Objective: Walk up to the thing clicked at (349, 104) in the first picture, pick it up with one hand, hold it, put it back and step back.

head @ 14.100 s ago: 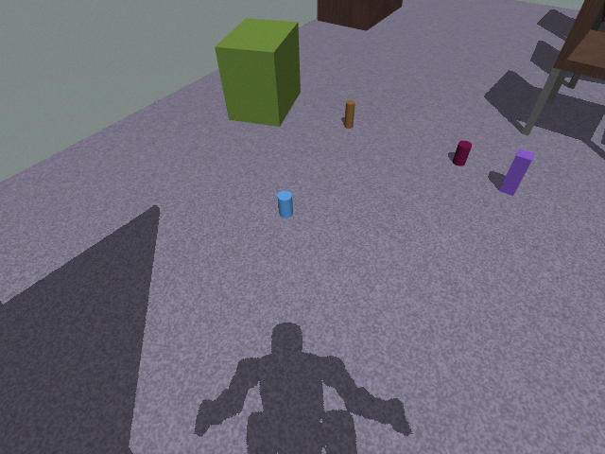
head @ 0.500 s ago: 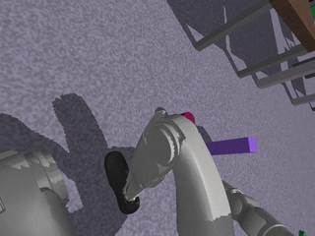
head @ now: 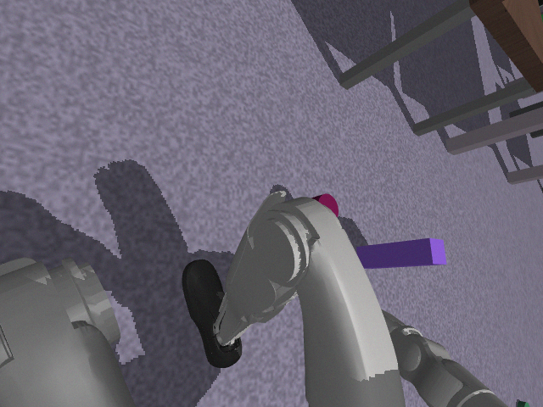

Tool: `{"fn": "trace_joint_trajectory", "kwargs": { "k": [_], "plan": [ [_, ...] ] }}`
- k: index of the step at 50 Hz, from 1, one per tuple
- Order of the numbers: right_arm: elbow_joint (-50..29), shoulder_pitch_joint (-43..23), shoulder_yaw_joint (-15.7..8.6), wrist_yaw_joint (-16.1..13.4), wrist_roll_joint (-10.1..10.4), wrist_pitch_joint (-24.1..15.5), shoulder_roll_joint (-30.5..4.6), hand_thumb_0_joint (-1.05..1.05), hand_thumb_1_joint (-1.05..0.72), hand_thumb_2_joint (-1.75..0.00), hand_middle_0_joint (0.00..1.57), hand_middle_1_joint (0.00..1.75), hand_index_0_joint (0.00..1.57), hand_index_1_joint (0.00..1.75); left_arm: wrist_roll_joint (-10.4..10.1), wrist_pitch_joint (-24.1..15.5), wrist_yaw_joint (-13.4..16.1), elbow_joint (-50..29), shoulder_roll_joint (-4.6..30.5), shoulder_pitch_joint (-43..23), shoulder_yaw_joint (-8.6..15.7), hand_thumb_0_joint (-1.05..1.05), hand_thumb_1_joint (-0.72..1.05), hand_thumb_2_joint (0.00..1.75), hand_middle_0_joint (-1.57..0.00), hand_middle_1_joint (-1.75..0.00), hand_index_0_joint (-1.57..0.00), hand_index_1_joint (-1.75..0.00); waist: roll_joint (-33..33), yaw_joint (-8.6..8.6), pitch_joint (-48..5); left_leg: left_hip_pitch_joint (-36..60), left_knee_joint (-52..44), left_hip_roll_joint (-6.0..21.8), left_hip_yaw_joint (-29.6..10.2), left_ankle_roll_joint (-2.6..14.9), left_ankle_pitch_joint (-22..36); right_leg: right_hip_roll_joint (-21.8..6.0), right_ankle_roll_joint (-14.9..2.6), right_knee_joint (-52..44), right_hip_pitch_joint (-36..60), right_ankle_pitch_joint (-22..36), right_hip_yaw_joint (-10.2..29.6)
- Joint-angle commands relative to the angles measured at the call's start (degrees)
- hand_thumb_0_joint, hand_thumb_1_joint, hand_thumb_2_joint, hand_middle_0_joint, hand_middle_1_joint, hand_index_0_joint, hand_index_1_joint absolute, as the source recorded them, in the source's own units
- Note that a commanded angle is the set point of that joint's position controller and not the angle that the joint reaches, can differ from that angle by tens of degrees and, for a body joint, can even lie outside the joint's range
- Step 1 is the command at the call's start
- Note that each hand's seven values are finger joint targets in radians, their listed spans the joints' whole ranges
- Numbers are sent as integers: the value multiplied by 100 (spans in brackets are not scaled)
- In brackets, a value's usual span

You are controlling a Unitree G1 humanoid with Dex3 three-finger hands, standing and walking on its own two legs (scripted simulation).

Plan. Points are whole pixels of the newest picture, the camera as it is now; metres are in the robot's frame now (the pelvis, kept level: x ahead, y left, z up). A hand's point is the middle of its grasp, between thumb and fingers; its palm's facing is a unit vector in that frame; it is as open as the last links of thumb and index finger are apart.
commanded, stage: settle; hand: left
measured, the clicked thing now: out of the picture +0.46 +0.28 -0.20
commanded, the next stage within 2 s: lift in 1.60 s
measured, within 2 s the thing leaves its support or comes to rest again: neither
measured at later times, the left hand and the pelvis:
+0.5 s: hand out of the picture +0.45 +0.34 -0.07, palm faces +0.37 -0.93 -0.03, open 9.3 cm; pelvis +0.01 -0.01 +0.02, yaw +4 degrees
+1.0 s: hand out of the picture +0.45 +0.33 +0.00, palm faces +0.38 -0.92 -0.03, open 9.3 cm; pelvis +0.02 -0.01 +0.05, yaw +9 degrees
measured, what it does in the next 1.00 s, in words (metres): stands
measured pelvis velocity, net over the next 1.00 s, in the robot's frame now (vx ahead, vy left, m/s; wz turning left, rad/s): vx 0.02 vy -0.01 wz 0.16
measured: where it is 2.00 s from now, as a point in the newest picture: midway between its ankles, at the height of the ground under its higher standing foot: (160, 375)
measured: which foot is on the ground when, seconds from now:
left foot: down 0.00-1.00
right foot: down 0.00-1.00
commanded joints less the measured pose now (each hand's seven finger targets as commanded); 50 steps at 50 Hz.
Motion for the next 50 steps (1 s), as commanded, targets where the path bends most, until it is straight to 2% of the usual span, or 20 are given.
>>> {"fn": "trace_joint_trajectory", "kwargs": {
  "k": [1, 6, 7, 8, 13, 15, 19, 25, 27, 29, 30, 31, 34, 36, 39, 41, 42, 44, 49, 50],
  "plan": [
    [92, 519, -782, -106, 10, 123, -2115, 0, -90, -91, 20, 30, 20, 30, -25, -237, -9, -1293, 809, -1281, 120, 0, 13, 141, -140, -154, -138, -158, 3823, -722, -3589, 2732, -2252, 284, 136, -517, 1297, 372, -179, -631, 1559, 846, -88],
    [114, 717, -1006, -112, 147, 176, -1990, 0, -90, -91, 20, 30, 20, 30, -37, 61, -93, -1897, 725, -1259, 135, 0, 5, 141, -141, -157, -140, -160, 3870, -544, -3872, 2501, -2303, 222, 341, -446, 1077, 355, -208, -677, 1586, 721, 43],
    [117, 815, -1068, -111, 164, 172, -2004, 0, -90, -91, 20, 30, 20, 30, -33, 125, -90, -1980, 749, -1179, 241, 0, 5, 140, -141, -157, -140, -160, 3839, -503, -4001, 2511, -2318, 223, 338, -448, 1173, 344, -204, -660, 1652, 800, 53],
    [96, 843, -1118, -104, 207, 170, -1975, 0, -90, -91, 20, 30, 20, 30, -68, 209, -113, -2019, 554, -1071, 185, 0, 5, 140, -143, -158, -142, -161, 3817, -476, -4053, 2552, -2340, 212, 337, -459, 1205, 331, -208, -661, 1573, 808, 57],
    [114, 1176, -1453, -117, 429, 179, -1899, 0, -90, -90, 20, 30, 20, 30, -122, 604, -255, -2744, 370, -1191, 136, 0, 0, 140, -143, -159, -143, -162, 3873, -314, -4339, 2412, -2520, 163, 485, -407, 942, 278, -250, -701, 1430, 612, 208],
    [101, 1262, -1597, -121, 548, 156, -1802, 0, -90, -90, 20, 30, 20, 30, -194, 800, -333, -3026, 202, -1091, 81, 0, -2, 137, -141, -157, -141, -160, 3865, -129, -4555, 2388, -2557, 134, 591, -383, 941, 268, -282, -717, 1379, 586, 312],
    [168, 1607, -1881, -139, 766, 126, -1707, 0, -89, -90, 20, 30, 20, 30, -238, 1192, -499, -3252, -291, -1042, -152, 0, 1, 136, -141, -156, -141, -159, 3726, -75, -4653, 2341, -2664, 82, 684, -348, 880, 234, -317, -789, 1114, 545, 398],
    [168, 1911, -2207, -149, 1032, 101, -1556, 0, -89, -90, 20, 30, 20, 30, -329, 1602, -608, -3504, -619, -1113, -135, 0, 4, 134, -140, -155, -141, -157, 3382, 101, -4780, 2037, -2869, -15, 823, -265, 417, 169, -347, -925, 932, 150, 546],
    [206, 1946, -2284, -175, 1099, 80, -1497, 0, -89, -90, 20, 30, 20, 30, -310, 1692, -642, -3692, -542, -1173, -108, 0, 4, 132, -139, -153, -140, -155, 3408, 217, -4932, 2070, -2906, -37, 914, -253, 439, 152, -362, -954, 910, 113, 623],
    [217, 2012, -2389, -196, 1158, 62, -1439, 0, -89, -90, 20, 30, 20, 30, -336, 1774, -687, -3775, -681, -1178, -140, 0, 3, 132, -142, -156, -142, -158, 3364, 251, -5071, 2092, -2916, -55, 1004, -237, 463, 142, -368, -1002, 923, 118, 691],
    [215, 2094, -2429, -205, 1184, 59, -1435, 0, -89, -90, 20, 30, 20, 30, -375, 1787, -690, -3878, -614, -1313, -41, 0, 5, 133, -143, -156, -143, -158, 3341, 252, -5170, 2007, -2940, -83, 1032, -228, 431, 130, -360, -1020, 1044, 76, 699],
    [232, 2080, -2464, -218, 1215, 48, -1391, 0, -90, -90, 20, 30, 20, 30, -376, 1820, -690, -3892, -599, -1190, 40, 0, 3, 133, -143, -157, -144, -159, 3265, 367, -5254, 2059, -2938, -86, 1074, -216, 460, 130, -363, -1042, 1028, 80, 745],
    [218, 2145, -2556, -244, 1286, 33, -1318, 0, -90, -90, 20, 30, 20, 30, -374, 1906, -738, -3914, -741, -1172, 1, 0, 4, 134, -144, -158, -145, -160, 3199, 378, -5330, 1989, -3026, -116, 1171, -213, 594, 102, -365, -1086, 1094, 127, 810],
    [209, 2167, -2606, -271, 1334, 26, -1262, 0, -90, -90, 20, 30, 20, 30, -370, 1965, -755, -3908, -633, -1053, 162, 0, 3, 135, -146, -159, -146, -162, 3193, 514, -5603, 2167, -3052, -124, 1227, -219, 684, 88, -373, -1107, 1135, 140, 873],
    [234, 2275, -2701, -294, 1394, 6, -1190, 0, -90, -90, 20, 30, 20, 30, -385, 2054, -827, -3971, -884, -1085, 44, 0, 6, 137, -148, -161, -148, -164, 3222, 493, -5817, 2298, -3121, -141, 1281, -231, 830, 59, -379, -1126, 1184, 243, 928],
    [267, 2310, -2793, -327, 1427, -11, -1194, 0, -90, -90, 20, 30, 20, 30, -394, 2092, -847, -4135, -866, -1185, 68, 0, 7, 138, -146, -161, -146, -164, 3175, 537, -5788, 2264, -3148, -150, 1349, -215, 863, 62, -385, -1196, 1189, 239, 972],
    [248, 2304, -2773, -336, 1455, -20, -1161, 0, -91, -91, 20, 30, 20, 30, -420, 2122, -843, -3968, -790, -1034, 219, 0, 5, 138, -147, -162, -147, -165, 3052, 567, -5801, 2157, -3129, -164, 1376, -189, 848, 53, -368, -1231, 1281, 225, 995],
    [234, 2334, -2807, -342, 1483, -42, -1101, 0, -90, -90, 20, 30, 20, 30, -474, 2106, -894, -4267, -965, -1304, 89, 0, 7, 138, -148, -162, -148, -165, 2998, 524, -5993, 2160, -3128, -184, 1416, -180, 902, 34, -367, -1254, 1395, 286, 1036],
    [246, 2419, -2922, -383, 1555, -81, -1043, 0, -91, -90, 20, 30, 20, 30, -496, 2220, -920, -4049, -1082, -1058, 188, 0, 5, 139, -148, -163, -148, -165, 2876, 641, -6081, 2249, -3210, -203, 1508, -177, 1054, 8, -366, -1367, 1502, 352, 1127],
    [249, 2435, -2936, -382, 1562, -86, -1025, 0, -90, -90, 20, 30, 20, 30, -489, 2228, -950, -4185, -1226, -1122, 71, 0, 7, 139, -146, -162, -147, -164, 2923, 621, -6174, 2382, -3261, -198, 1497, -196, 1199, -3, -377, -1344, 1515, 455, 1127]
  ]
}}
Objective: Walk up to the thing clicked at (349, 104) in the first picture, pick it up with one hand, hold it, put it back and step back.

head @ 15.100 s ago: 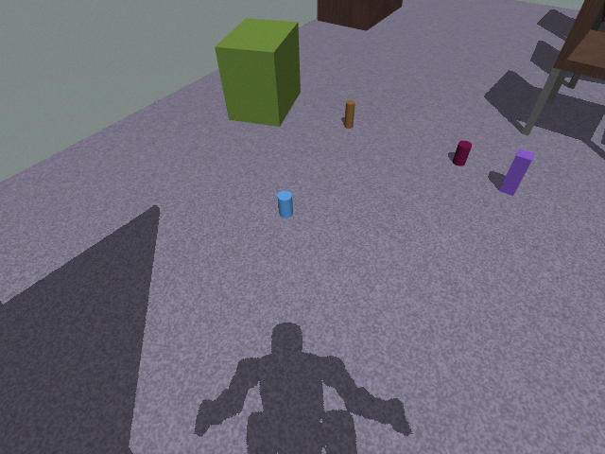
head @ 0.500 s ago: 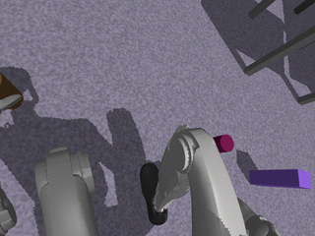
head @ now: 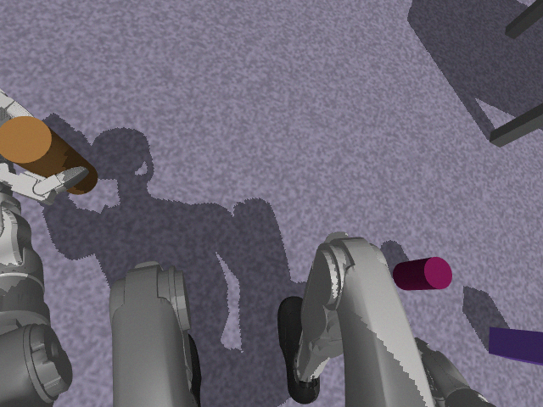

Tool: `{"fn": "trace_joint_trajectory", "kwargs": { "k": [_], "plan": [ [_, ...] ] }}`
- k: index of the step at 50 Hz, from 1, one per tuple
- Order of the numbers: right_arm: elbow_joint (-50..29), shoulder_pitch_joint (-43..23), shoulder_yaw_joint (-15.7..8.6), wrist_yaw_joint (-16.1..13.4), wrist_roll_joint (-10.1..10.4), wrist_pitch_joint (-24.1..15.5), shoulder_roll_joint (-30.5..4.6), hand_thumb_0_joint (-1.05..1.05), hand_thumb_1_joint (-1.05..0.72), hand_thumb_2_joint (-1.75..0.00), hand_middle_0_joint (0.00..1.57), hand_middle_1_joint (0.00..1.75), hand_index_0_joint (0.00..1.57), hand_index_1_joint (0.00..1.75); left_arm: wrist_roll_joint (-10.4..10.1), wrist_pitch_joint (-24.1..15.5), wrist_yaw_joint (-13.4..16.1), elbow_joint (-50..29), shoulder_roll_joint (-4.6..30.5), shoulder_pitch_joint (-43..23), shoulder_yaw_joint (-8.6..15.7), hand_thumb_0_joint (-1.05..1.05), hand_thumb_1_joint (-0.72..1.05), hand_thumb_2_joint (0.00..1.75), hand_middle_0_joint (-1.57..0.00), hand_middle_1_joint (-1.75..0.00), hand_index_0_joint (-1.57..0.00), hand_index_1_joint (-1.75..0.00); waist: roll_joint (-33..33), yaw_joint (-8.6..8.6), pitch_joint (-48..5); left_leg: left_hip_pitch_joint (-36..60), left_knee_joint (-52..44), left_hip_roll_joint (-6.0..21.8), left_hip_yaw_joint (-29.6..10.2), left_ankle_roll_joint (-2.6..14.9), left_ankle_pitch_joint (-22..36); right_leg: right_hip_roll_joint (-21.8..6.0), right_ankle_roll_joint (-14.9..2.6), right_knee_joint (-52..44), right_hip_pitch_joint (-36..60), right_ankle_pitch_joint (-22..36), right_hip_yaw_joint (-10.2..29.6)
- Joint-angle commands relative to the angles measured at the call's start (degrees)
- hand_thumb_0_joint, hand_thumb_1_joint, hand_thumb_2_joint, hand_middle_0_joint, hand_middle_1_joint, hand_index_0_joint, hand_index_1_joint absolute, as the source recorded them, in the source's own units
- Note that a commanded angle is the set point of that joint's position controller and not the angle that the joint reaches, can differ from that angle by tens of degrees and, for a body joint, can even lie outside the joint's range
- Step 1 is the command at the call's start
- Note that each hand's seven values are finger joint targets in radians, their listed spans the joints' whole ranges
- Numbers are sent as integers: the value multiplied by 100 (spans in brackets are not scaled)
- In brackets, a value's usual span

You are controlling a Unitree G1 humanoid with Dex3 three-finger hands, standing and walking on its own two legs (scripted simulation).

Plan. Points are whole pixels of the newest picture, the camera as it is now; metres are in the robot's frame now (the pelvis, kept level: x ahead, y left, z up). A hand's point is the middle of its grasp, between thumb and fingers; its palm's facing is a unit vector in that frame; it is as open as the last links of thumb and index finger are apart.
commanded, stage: settle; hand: left
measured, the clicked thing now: (56, 162) +0.46 +0.26 -0.07
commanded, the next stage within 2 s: lift in 0.60 s
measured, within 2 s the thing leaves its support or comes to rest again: neither
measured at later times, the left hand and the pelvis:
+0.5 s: hand (31, 129) +0.47 +0.26 +0.00, palm faces +0.25 -0.97 -0.03, open 9.3 cm; pelvis +0.00 +0.00 +0.03, yaw +2 degrees
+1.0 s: hand (23, 123) +0.46 +0.26 +0.03, palm faces +0.20 -0.98 -0.05, open 9.3 cm; pelvis +0.00 +0.00 +0.05, yaw +4 degrees
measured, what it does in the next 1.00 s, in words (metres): stands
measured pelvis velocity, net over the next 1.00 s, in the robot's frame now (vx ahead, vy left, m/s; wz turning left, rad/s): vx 0.00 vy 0.00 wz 0.06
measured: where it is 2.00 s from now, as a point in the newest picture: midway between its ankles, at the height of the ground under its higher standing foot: (245, 388)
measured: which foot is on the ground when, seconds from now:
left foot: down 0.00-1.00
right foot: down 0.00-1.00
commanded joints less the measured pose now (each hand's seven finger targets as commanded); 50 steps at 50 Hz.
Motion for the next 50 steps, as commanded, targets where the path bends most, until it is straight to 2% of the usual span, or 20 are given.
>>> {"fn": "trace_joint_trajectory", "kwargs": {
  "k": [1, 3, 4, 6, 7, 9, 12, 14, 16, 19, 24, 26, 35, 37, 39, 43, 45, 47, 48, 50],
  "plan": [
    [-176, 878, -583, -132, 15, -114, -1344, 0, -90, -91, 20, 30, 20, 30, -87, -325, 2, -1441, 1219, -1848, 108, 0, 5, 139, -146, -162, -146, -164, 1396, -32, -4058, 2484, -1872, -133, 123, -115, 1072, 352, -115, -1105, 2353, 868, 47],
    [-195, 877, -608, -138, 41, -123, -1306, 0, -91, -90, 20, 30, 20, 30, -88, -243, -8, -981, 1035, -1492, 125, 0, 7, 140, -148, -163, -148, -166, 1212, -45, -3876, 2365, -1914, -147, 150, -95, 1024, 336, -96, -1190, 2390, 837, 65],
    [-201, 879, -617, -142, 43, -136, -1303, 0, -90, -90, 20, 30, 20, 30, -103, -269, -12, -1205, 1035, -1685, 102, 0, 7, 140, -147, -162, -147, -164, 1179, -65, -3890, 2323, -1921, -149, 162, -86, 963, 334, -95, -1214, 2416, 795, 74],
    [-196, 885, -652, -163, 50, -136, -1274, 0, -91, -90, 20, 30, 20, 30, -78, -267, 21, -1271, 1166, -1653, 230, 0, 6, 141, -148, -164, -148, -166, 1220, 64, -4176, 2479, -1936, -161, 200, -92, 1094, 327, -102, -1236, 2546, 873, 140],
    [-196, 877, -656, -159, 49, -140, -1240, 0, -90, -90, 20, 30, 20, 30, -76, -259, 13, -1275, 995, -1706, 93, 0, 7, 140, -148, -164, -149, -165, 1248, 5, -4068, 2457, -1977, -165, 201, -92, 1031, 324, -106, -1244, 2494, 813, 130],
    [-188, 907, -702, -169, 70, -156, -1214, 0, -90, -90, 20, 30, 20, 30, -59, -250, 54, -1320, 1055, -1721, 180, 0, 6, 142, -148, -165, -149, -167, 1191, 54, -4048, 2428, -2042, -171, 220, -87, 988, 330, -112, -1299, 2492, 761, 159],
    [-204, 876, -746, -181, 67, -181, -1177, 0, -91, -90, 20, 30, 20, 30, -32, -244, 73, -1286, 851, -1727, 38, 0, 5, 142, -147, -164, -147, -166, 1083, 39, -4071, 2438, -2067, -180, 270, -63, 837, 334, -104, -1419, 2542, 648, 205],
    [-171, 913, -780, -201, 70, -204, -1163, 0, -90, -90, 20, 30, 20, 30, -19, -249, 92, -1413, 962, -1791, 116, 0, 5, 142, -147, -164, -148, -166, 1072, 96, -4216, 2486, -2071, -189, 299, -60, 924, 330, -103, -1437, 2650, 719, 247],
    [-168, 936, -793, -197, 81, -208, -1170, 0, -90, -90, 20, 30, 20, 30, -23, -209, 86, -1148, 756, -1669, 62, 0, 7, 143, -147, -165, -148, -166, 1142, 51, -4131, 2667, -2133, -180, 260, -94, 1087, 312, -120, -1401, 2510, 829, 216],
    [-122, 975, -812, -219, 86, -206, -1137, 0, -90, -90, 20, 30, 20, 30, 13, -235, 159, -1305, 919, -1787, 186, 0, 7, 144, -146, -164, -147, -166, 1058, 105, -4130, 2648, -2179, -180, 265, -85, 1160, 316, -116, -1434, 2573, 859, 234],
    [-152, 971, -834, -207, 92, -221, -1106, 0, -90, -90, 20, 30, 20, 30, 61, -231, 173, -977, 662, -1658, 42, 0, 7, 144, -147, -165, -148, -167, 1046, 55, -4013, 2682, -2309, -198, 257, -84, 953, 302, -126, -1515, 2507, 691, 237],
    [-147, 963, -857, -213, 94, -231, -1126, 0, -90, -90, 20, 30, 20, 30, 76, -281, 180, -1207, 787, -1844, 97, 0, 7, 144, -145, -164, -146, -165, 1090, 91, -4132, 2810, -2360, -189, 231, -92, 951, 298, -130, -1498, 2485, 685, 240],
    [-132, 1027, -847, -216, 111, -263, -1088, 0, -90, -90, 20, 30, 20, 30, 74, -328, 210, -1061, 707, -2004, 36, 0, 10, 144, -142, -162, -144, -163, 1073, 44, -4127, 2802, -2468, -215, 233, -88, 953, 283, -133, -1567, 2564, 703, 261],
    [-113, 1061, -847, -217, 108, -258, -1067, 0, -93, -91, 20, 30, 20, 30, 102, -342, 223, -984, 798, -1905, 122, 0, 7, 135, -146, -163, -149, -163, 1089, 125, -4136, 2897, -2509, -216, 261, -99, 954, 283, -133, -1599, 2598, 672, 278],
    [-133, 1034, -864, -211, 110, -254, -1082, 0, -93, -91, 20, 30, 20, 30, 136, -347, 170, -1020, 771, -1863, 26, 0, 4, 132, -144, -160, -146, -160, 1193, 109, -4196, 2985, -2547, -213, 256, -106, 963, 292, -143, -1579, 2536, 667, 278],
    [-151, 1103, -919, -229, 168, -259, -1084, 0, -93, -91, 20, 30, 20, 30, 102, -290, 68, -1343, 860, -1889, 31, 0, -2, 128, -141, -157, -144, -156, 1200, 172, -4373, 3080, -2688, -223, 300, -94, 906, 289, -138, -1719, 2736, 634, 309],
    [-167, 1085, -949, -245, 215, -274, -1093, 0, -93, -91, 20, 30, 20, 30, 46, -195, -28, -1249, 679, -1720, -53, 0, 1, 127, -141, -156, -144, -155, 1098, 127, -4388, 3156, -2723, -218, 272, -85, 951, 277, -137, -1769, 2756, 692, 308],
    [-247, 1081, -988, -282, 267, -284, -1095, 0, -93, -91, 20, 30, 20, 30, -5, -142, -54, -1529, 855, -1768, 17, 0, 1, 127, -141, -154, -143, -154, 1077, 213, -4545, 3170, -2787, -223, 321, -59, 833, 279, -128, -1915, 2959, 597, 359],
    [-226, 1122, -984, -289, 291, -287, -1085, 0, -92, -90, 20, 30, 20, 30, -50, -85, -92, -1447, 685, -1618, -41, 0, 1, 127, -140, -155, -142, -154, 1031, 184, -4460, 3236, -2834, -220, 285, -68, 883, 269, -130, -1932, 2939, 646, 344],
    [-276, 1121, -1007, -310, 320, -307, -1064, 0, -92, -90, 20, 30, 20, 30, -76, -21, -105, -1700, 716, -1566, -40, 0, 3, 127, -138, -153, -140, -152, 1015, 249, -4516, 3251, -2915, -228, 315, -65, 917, 270, -131, -2041, 3119, 658, 370]
  ]
}}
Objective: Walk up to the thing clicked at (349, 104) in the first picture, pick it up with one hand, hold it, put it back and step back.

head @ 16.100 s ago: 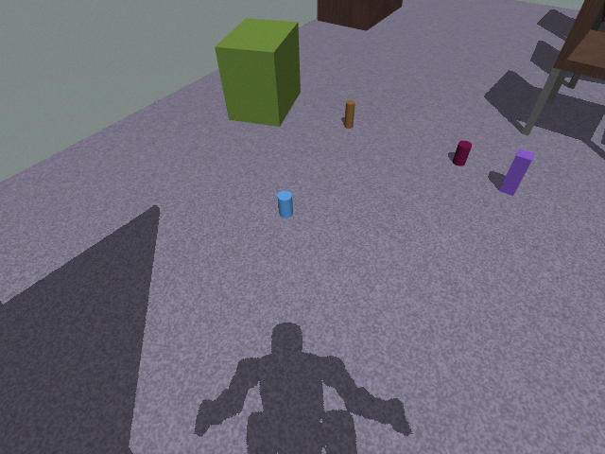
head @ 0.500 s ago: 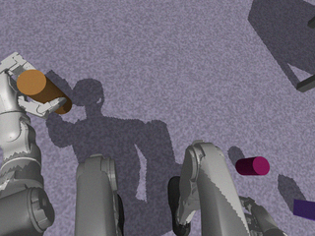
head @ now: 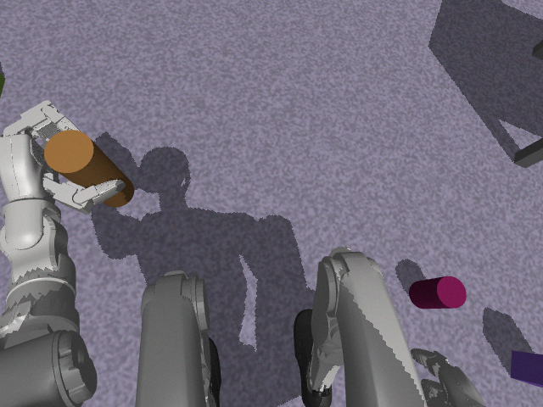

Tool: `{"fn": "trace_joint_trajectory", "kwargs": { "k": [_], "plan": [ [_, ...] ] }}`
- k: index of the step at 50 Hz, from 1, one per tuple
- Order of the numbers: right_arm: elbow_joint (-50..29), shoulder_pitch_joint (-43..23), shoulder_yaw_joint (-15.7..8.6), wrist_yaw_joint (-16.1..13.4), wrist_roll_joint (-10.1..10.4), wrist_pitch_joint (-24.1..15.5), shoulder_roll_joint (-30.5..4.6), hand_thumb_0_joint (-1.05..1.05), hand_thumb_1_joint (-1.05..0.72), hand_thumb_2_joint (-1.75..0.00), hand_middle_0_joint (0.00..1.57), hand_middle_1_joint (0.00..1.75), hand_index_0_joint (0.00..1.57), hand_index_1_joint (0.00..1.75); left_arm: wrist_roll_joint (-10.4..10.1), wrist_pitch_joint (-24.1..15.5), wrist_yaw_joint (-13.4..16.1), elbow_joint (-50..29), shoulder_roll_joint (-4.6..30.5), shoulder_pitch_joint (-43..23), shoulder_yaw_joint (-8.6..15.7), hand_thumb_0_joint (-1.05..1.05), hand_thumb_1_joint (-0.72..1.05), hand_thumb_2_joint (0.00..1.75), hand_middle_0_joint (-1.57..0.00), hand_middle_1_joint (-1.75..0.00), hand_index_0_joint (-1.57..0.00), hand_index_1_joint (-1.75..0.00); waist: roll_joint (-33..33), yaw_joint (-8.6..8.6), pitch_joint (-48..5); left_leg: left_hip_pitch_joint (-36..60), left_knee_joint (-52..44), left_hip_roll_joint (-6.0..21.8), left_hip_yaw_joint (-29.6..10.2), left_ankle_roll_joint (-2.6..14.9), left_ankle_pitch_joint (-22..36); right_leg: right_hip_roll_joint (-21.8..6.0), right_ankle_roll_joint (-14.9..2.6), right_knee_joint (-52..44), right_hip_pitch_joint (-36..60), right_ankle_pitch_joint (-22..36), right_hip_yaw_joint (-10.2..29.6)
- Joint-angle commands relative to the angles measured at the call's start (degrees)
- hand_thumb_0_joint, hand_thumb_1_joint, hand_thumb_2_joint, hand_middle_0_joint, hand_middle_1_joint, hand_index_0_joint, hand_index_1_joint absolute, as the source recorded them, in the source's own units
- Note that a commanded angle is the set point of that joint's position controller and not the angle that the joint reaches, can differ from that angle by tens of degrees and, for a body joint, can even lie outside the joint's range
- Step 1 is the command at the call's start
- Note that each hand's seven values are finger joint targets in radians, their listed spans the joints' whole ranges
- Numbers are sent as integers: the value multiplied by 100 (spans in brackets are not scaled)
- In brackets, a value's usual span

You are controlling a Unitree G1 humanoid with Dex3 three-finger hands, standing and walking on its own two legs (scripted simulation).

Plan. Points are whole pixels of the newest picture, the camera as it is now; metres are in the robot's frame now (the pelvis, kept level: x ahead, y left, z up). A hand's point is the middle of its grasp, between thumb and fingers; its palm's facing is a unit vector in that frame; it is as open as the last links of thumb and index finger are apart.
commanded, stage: lift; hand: left
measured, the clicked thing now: (97, 174) +0.45 +0.22 -0.04
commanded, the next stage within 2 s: hold in 1.84 s
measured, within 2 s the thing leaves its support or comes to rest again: neither
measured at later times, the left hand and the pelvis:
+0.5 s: hand (18, 123) +0.43 +0.22 +0.12, palm faces +0.15 -0.99 -0.04, open 9.2 cm; pelvis +0.01 +0.00 +0.11, yaw +1 degrees
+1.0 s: hand out of the picture +0.41 +0.21 +0.28, palm faces +0.15 -0.99 -0.03, open 9.2 cm; pelvis +0.05 +0.00 +0.25, yaw +1 degrees
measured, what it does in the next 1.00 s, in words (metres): rises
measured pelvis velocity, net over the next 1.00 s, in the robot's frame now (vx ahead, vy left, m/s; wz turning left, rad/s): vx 0.05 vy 0.00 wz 0.02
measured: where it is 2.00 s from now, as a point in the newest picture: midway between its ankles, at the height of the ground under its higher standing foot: (261, 393)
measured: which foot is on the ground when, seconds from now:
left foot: down 0.00-1.00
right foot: down 0.00-1.00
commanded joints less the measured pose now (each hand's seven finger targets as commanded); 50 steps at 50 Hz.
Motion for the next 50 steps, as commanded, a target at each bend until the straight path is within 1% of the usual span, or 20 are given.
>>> {"fn": "trace_joint_trajectory", "kwargs": {
  "k": [1, 4, 6, 10, 12, 20, 22, 23, 25, 27, 32, 34, 35, 36, 38, 39, 41, 47, 49, 50],
  "plan": [
    [-440, 758, -500, -149, 76, -165, -1203, 0, -92, -90, 20, 30, 20, 30, -227, -217, -21, -1395, 1155, -1503, 61, 0, 2, 127, -138, -154, -141, -153, 732, 68, -3964, 2532, -1989, -182, -38, -17, 783, 284, -132, -1481, 2640, 671, 49],
    [-455, 818, -512, -179, 119, -185, -1153, 0, -92, -90, 20, 30, 20, 30, -244, -130, 33, -1821, 1226, -1502, 106, 0, 3, 128, -137, -153, -140, -152, 723, 140, -3978, 2595, -2138, -179, -8, -20, 872, 278, -132, -1654, 2932, 744, 95],
    [-510, 788, -530, -190, 169, -200, -1119, 0, -92, -90, 20, 30, 20, 30, -302, -32, 37, -2002, 961, -1373, -63, 0, 3, 127, -137, -153, -140, -151, 797, 119, -3927, 2785, -2288, -171, -70, -40, 878, 270, -152, -1730, 2868, 745, 81],
    [-639, 660, -587, -253, 247, -227, -1086, 0, -91, -90, 20, 30, 20, 30, -328, 146, 120, -2291, 887, -1040, -102, 0, 9, 128, -134, -150, -137, -149, 647, 223, -3768, 2980, -2628, -149, -115, -14, 524, 281, -132, -2123, 3106, 492, 125],
    [-611, 710, -611, -273, 279, -239, -1047, 0, -91, -90, 20, 30, 20, 30, -347, 201, 145, -2758, 822, -1145, -178, 0, 7, 127, -132, -149, -135, -148, 752, 226, -3841, 3324, -2790, -132, -161, -50, 701, 274, -149, -2216, 3148, 634, 130],
    [-760, 570, -644, -372, 430, -276, -929, 0, -90, -90, 20, 30, 20, 30, -451, 622, 342, -3374, 564, -241, -330, 0, 13, 127, -128, -146, -131, -145, 642, 368, -3585, 4100, -3503, -92, -221, -68, 797, 293, -137, -2930, 3890, 712, 180],
    [-736, 536, -667, -400, 471, -310, -876, 0, -90, -90, 20, 30, 20, 30, -487, 723, 361, -3674, 299, -132, -567, 0, 13, 126, -126, -143, -129, -143, 541, 348, -3481, 4313, -3679, -77, -225, -78, 812, 306, -136, -3154, 4019, 736, 193],
    [-799, 524, -666, -415, 482, -309, -865, 0, -90, -90, 20, 30, 20, 30, -506, 750, 405, -4005, 465, -70, -401, 0, 13, 126, -125, -143, -128, -142, 685, 415, -3768, 4515, -3732, -86, -224, -90, 1042, 293, -129, -3208, 4275, 915, 201],
    [-744, 525, -681, -442, 516, -332, -857, 0, -90, -90, 20, 30, 20, 30, -511, 900, 452, -4056, 313, 139, -572, 0, 14, 125, -124, -141, -126, -141, 530, 384, -3572, 4741, -3916, -66, -261, -93, 1181, 311, -126, -3415, 4453, 1039, 187],
    [-755, 503, -664, -478, 542, -328, -775, 0, -90, -90, 20, 30, 20, 30, -544, 1004, 546, -4057, 291, 350, -485, 0, 16, 126, -122, -140, -125, -140, 259, 400, -3303, 4637, -4095, -81, -166, -48, 1038, 337, -82, -3760, 4902, 954, 235],
    [-792, 475, -706, -543, 569, -409, -732, 0, -90, -90, 20, 30, 20, 30, -510, 1174, 662, -4838, 125, 614, -854, 0, 14, 125, -122, -140, -125, -139, 439, 428, -3419, 5616, -4692, -67, -176, -90, 1415, 360, -82, -4367, 5577, 1307, 241],
    [-764, 463, -698, -573, 594, -432, -704, 0, -90, -90, 20, 30, 20, 30, -507, 1279, 748, -4421, 80, 1037, -757, 0, 15, 124, -122, -139, -124, -138, 230, 414, -2955, 5655, -4945, -58, -214, -76, 1296, 384, -58, -4623, 5729, 1235, 225],
    [-769, 381, -666, -575, 598, -455, -653, 0, -90, -90, 20, 30, 20, 30, -515, 1293, 772, -4497, -53, 1002, -924, 0, 14, 124, -121, -138, -123, -138, 195, 431, -2766, 5644, -5074, -66, -187, -70, 1084, 396, -50, -4779, 5848, 1053, 243],
    [-739, 438, -666, -584, 590, -475, -646, 0, -90, -90, 20, 30, 20, 30, -533, 1286, 803, -4545, 50, 979, -782, 0, 13, 125, -122, -139, -124, -139, 188, 419, -2756, 5770, -5123, -55, -181, -63, 1256, 394, -35, -4871, 5998, 1226, 246],
    [-750, 357, -632, -577, 597, -507, -606, 0, -90, -90, 20, 30, 20, 30, -530, 1283, 848, -4589, 5, 1085, -835, 0, 11, 125, -123, -139, -125, -140, 214, 525, -2483, 5927, -5390, -54, -202, -83, 1179, 406, -45, -5045, 6121, 1111, 225],
    [-745, 367, -644, -591, 599, -523, -609, 0, -90, -90, 20, 30, 20, 30, -526, 1287, 844, -4515, -98, 1036, -942, 0, 9, 125, -124, -140, -126, -140, 201, 431, -2400, 6123, -5469, -40, -207, -80, 1187, 415, -42, -5164, 6130, 1143, 229],
    [-743, 352, -628, -582, 590, -570, -589, 0, -90, -90, 20, 30, 20, 30, -516, 1284, 834, -4329, -182, 1291, -983, 0, 9, 123, -123, -138, -125, -138, 173, 485, -2156, 6269, -5689, -37, -209, -98, 1262, 421, -43, -5335, 6290, 1196, 212],
    [-722, 502, -635, -558, 536, -616, -586, 0, -91, -90, 20, 30, 20, 30, -520, 1261, 750, -4336, -336, 1612, -1143, 0, 5, 120, -123, -138, -125, -137, 284, 506, -2209, 7133, -6108, -13, -135, -157, 2271, 457, -64, -5740, 6955, 2005, 162],
    [-729, 476, -609, -531, 511, -618, -543, 0, -91, -90, 20, 30, 20, 30, -509, 1193, 777, -4578, -219, 1393, -1087, 0, 4, 119, -123, -137, -125, -137, 418, 610, -2163, 7291, -6274, -23, -119, -177, 2319, 462, -71, -5856, 7142, 2001, 156],
    [-709, 474, -609, -532, 508, -621, -532, 0, -91, -90, 20, 30, 20, 30, -515, 1180, 772, -4474, -298, 1385, -1126, 0, 5, 121, -124, -138, -126, -138, 316, 551, -2057, 7313, -6369, -4, -152, -169, 2245, 471, -61, -5928, 7164, 1967, 141]
  ]
}}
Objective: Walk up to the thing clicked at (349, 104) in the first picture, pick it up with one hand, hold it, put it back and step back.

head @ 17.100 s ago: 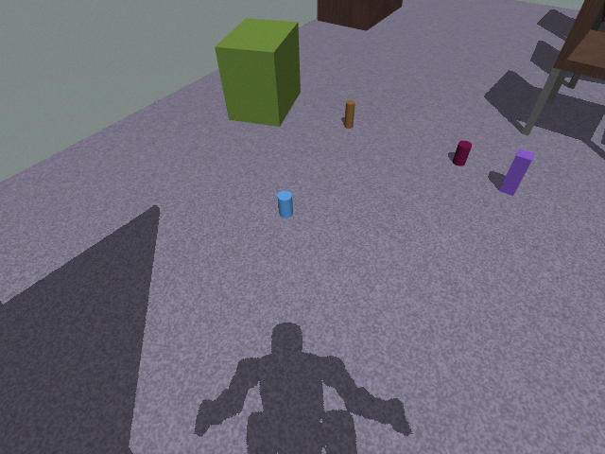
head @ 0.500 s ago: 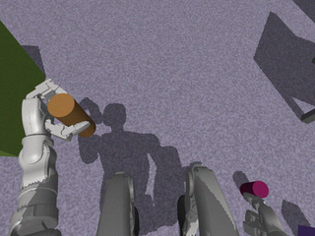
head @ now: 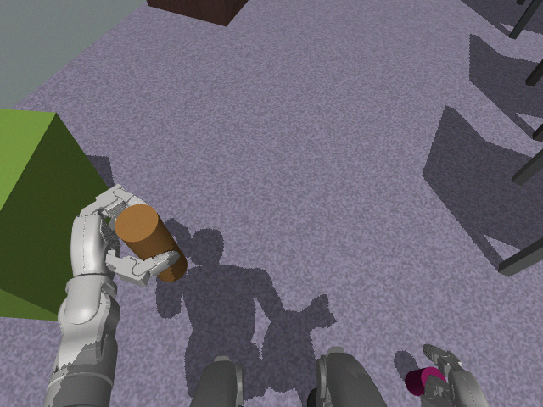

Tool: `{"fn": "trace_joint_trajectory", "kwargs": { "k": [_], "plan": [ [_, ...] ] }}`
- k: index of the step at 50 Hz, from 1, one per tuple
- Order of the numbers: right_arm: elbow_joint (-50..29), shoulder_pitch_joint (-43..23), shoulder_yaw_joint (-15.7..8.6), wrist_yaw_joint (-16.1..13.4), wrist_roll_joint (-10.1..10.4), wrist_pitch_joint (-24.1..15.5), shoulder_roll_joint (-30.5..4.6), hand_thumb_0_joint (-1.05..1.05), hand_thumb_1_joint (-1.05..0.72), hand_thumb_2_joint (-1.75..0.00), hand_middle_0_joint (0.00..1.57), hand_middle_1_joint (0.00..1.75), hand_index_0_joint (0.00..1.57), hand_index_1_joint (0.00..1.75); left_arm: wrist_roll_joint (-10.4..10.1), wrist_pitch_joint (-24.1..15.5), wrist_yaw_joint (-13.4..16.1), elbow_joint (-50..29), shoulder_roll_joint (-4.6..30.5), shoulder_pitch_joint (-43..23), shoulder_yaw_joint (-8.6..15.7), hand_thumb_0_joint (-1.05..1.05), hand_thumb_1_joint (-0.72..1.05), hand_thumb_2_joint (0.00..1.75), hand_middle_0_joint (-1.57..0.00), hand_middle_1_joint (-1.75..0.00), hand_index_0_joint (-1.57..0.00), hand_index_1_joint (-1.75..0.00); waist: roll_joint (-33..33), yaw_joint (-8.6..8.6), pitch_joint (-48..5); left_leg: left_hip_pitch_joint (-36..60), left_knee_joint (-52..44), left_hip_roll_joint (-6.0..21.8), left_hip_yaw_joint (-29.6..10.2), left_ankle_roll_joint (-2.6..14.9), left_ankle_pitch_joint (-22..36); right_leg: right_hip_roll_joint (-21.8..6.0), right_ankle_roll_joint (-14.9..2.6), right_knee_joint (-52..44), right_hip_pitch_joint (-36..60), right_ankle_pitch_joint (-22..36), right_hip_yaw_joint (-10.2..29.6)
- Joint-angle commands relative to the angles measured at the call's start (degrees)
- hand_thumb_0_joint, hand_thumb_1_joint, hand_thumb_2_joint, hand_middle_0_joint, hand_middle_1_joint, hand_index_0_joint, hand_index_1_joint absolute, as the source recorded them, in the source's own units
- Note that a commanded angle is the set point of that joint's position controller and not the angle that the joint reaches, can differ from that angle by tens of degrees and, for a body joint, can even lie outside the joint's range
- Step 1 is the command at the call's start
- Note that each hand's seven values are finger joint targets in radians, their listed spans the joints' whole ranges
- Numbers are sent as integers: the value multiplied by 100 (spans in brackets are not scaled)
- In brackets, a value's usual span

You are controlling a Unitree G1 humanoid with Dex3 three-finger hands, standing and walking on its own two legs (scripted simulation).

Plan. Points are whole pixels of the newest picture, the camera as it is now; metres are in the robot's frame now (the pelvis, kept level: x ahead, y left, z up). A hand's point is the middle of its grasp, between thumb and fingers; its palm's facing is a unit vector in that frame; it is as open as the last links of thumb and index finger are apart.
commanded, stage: lift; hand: left
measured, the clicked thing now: (156, 247) +0.36 +0.18 +0.01
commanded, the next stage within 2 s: hold in 0.84 s
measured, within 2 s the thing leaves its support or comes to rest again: neither
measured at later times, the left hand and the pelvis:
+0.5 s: hand (137, 209) +0.37 +0.18 +0.10, palm faces +0.13 -0.99 -0.02, open 9.2 cm; pelvis +0.03 +0.00 +0.06, yaw +0 degrees
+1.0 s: hand (145, 194) +0.37 +0.16 +0.13, palm faces +0.12 -0.99 -0.01, open 9.2 cm; pelvis +0.04 -0.01 +0.08, yaw +0 degrees
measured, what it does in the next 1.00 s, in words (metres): rises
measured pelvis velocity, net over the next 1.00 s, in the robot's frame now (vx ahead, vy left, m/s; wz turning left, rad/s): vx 0.04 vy -0.01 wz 0.01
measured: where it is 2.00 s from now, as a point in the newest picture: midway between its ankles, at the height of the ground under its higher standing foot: outside the picture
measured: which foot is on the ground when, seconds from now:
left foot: down 0.00-1.00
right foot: down 0.00-1.00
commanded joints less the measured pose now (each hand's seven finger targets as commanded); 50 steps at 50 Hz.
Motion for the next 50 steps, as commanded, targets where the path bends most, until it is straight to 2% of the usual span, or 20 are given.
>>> {"fn": "trace_joint_trajectory", "kwargs": {
  "k": [1, 3, 5, 8, 13, 18, 23, 25, 27, 28, 31, 33, 35, 36, 37, 39, 40, 44, 47, 50],
  "plan": [
    [-558, 210, -289, -51, -58, -229, -778, 0, -91, -90, 20, 30, 20, 30, -76, -442, 53, -1255, 790, -1351, 248, 0, 5, 120, -125, -138, -127, -138, 186, 5, -2084, 1739, -1552, -141, -210, -28, 1489, 164, -136, -1272, 1831, 1341, 207],
    [-538, 217, -276, -52, -73, -236, -781, 0, -91, -90, 20, 30, 20, 30, -79, -494, 50, -1333, 744, -1406, 162, 0, 4, 121, -125, -139, -127, -139, 230, -32, -2006, 1861, -1692, -137, -188, -31, 1530, 169, -133, -1375, 1954, 1410, 201],
    [-549, 208, -289, -55, -91, -237, -797, 0, -91, -90, 20, 30, 20, 30, -48, -483, 80, -1217, 704, -1188, 163, 0, 6, 121, -126, -139, -128, -139, 191, 28, -1830, 1989, -1885, -129, -205, -46, 1518, 185, -136, -1497, 2002, 1365, 171],
    [-539, 247, -284, -56, -109, -246, -777, 0, -91, -90, 20, 30, 20, 30, -59, -506, 79, -1237, 584, -1219, 45, 0, 6, 122, -127, -140, -129, -140, 137, -31, -1871, 2280, -2017, -121, -188, -56, 1854, 194, -130, -1661, 2286, 1665, 165],
    [-571, 222, -285, -40, -133, -244, -744, 0, -91, -90, 20, 30, 20, 30, -43, -555, 112, -1200, 584, -1123, 100, 0, 6, 123, -128, -141, -129, -141, -1, 34, -1673, 2338, -2372, -127, -175, -38, 1565, 190, -111, -1965, 2639, 1448, 169],
    [-565, 183, -252, -40, -154, -249, -657, 0, -91, -90, 20, 30, 20, 30, -16, -606, 157, -1300, 498, -1082, -4, 0, 5, 124, -127, -141, -128, -141, 87, 35, -1426, 2547, -2600, -155, -107, -38, 1565, 199, -99, -2247, 2887, 1484, 194],
    [-515, 334, -272, -36, -177, -216, -675, 0, -90, -90, 20, 30, 20, 30, -16, -615, 153, -1294, 438, -916, -2, 0, 7, 124, -125, -141, -127, -141, 140, 60, -1623, 3026, -2717, -120, -150, -111, 2449, 227, -146, -2255, 3154, 2123, 135],
    [-518, 288, -274, -28, -183, -202, -656, 0, -90, -90, 20, 30, 20, 30, -12, -626, 149, -1274, 404, -1033, -30, 0, 9, 125, -124, -141, -127, -140, 130, 23, -1354, 3021, -2812, -123, -142, -100, 2247, 231, -140, -2369, 3117, 1972, 145],
    [-511, 301, -288, -30, -187, -198, -647, 0, -90, -90, 20, 30, 20, 30, -13, -633, 149, -1302, 426, -1011, 4, 0, 9, 125, -125, -141, -127, -141, 75, 38, -1516, 3104, -2854, -125, -122, -89, 2267, 218, -128, -2448, 3305, 2028, 159],
    [-528, 251, -274, -30, -180, -184, -638, 0, -91, -90, 20, 30, 20, 30, -18, -635, 136, -1296, 411, -992, -16, 0, 8, 125, -126, -142, -128, -142, 16, 46, -1345, 3039, -2904, -138, -93, -68, 2123, 212, -118, -2524, 3343, 1951, 179],
    [-519, 285, -277, -31, -193, -180, -623, 0, -91, -90, 20, 30, 20, 30, -41, -647, 115, -1337, 422, -967, 13, 0, 5, 125, -125, -141, -127, -141, -16, 59, -1529, 3152, -2894, -162, -28, -51, 2370, 204, -92, -2612, 3647, 2264, 217],
    [-539, 266, -270, -30, -181, -179, -628, 0, -91, -90, 20, 30, 20, 30, -31, -607, 109, -1205, 327, -800, -67, 0, 5, 124, -125, -141, -127, -141, -32, 27, -1263, 3183, -2978, -162, 0, -44, 2326, 202, -90, -2681, 3649, 2259, 224],
    [-492, 263, -271, -26, -201, -159, -606, 0, -91, -90, 20, 30, 20, 30, -20, -654, 115, -1337, 369, -1002, -59, 0, 6, 125, -124, -141, -127, -141, -1, 17, -1290, 3228, -2989, -166, 11, -40, 2361, 198, -79, -2736, 3706, 2329, 233],
    [-485, 286, -278, -23, -205, -152, -610, 0, -90, -90, 20, 30, 20, 30, -30, -637, 131, -1180, 429, -867, 101, 0, 7, 125, -125, -141, -127, -141, -64, 56, -1278, 3186, -3003, -169, 1, -44, 2400, 200, -88, -2727, 3780, 2332, 215],
    [-502, 243, -289, -12, -208, -167, -616, 0, -90, -90, 20, 30, 20, 30, -12, -656, 114, -1323, 392, -945, -6, 0, 7, 125, -125, -141, -127, -141, 25, 43, -1310, 3290, -3041, -161, -10, -58, 2479, 205, -96, -2709, 3756, 2387, 211],
    [-510, 256, -290, 0, -208, -137, -618, 0, -90, -90, 20, 30, 20, 30, -3, -684, 119, -1327, 426, -944, 35, 0, 7, 125, -125, -141, -127, -142, 137, 60, -1289, 3399, -3096, -155, -9, -79, 2551, 214, -116, -2715, 3748, 2382, 199],
    [-517, 243, -292, -3, -214, -113, -621, 0, -90, -90, 20, 30, 20, 30, 27, -678, 108, -1308, 347, -907, -77, 0, 7, 125, -125, -141, -127, -141, 105, 61, -1326, 3409, -3120, -159, -13, -80, 2541, 206, -116, -2749, 3797, 2381, 192],
    [-534, 193, -285, 6, -197, -103, -620, 0, -90, -90, 20, 30, 20, 30, -39, -672, 77, -1244, 393, -892, 34, 0, 6, 125, -127, -141, -129, -142, -38, 81, -1250, 3384, -3189, -164, 30, -56, 2417, 200, -85, -2867, 3978, 2355, 224],
    [-565, 135, -282, 13, -185, -99, -629, 0, -90, -90, 20, 30, 20, 30, -52, -676, 62, -1255, 317, -915, -42, 0, 7, 125, -127, -142, -129, -143, -78, 55, -994, 3378, -3297, -164, 44, -44, 2160, 199, -78, -2972, 3890, 2133, 236],
    [-538, 143, -301, 6, -193, -110, -637, 0, -91, -90, 20, 30, 20, 30, -46, -689, 52, -1279, 343, -984, -42, 0, 3, 121, -125, -140, -126, -140, -19, 46, -1122, 3518, -3305, -170, 46, -50, 2305, 200, -74, -2982, 3948, 2256, 236]
  ]
}}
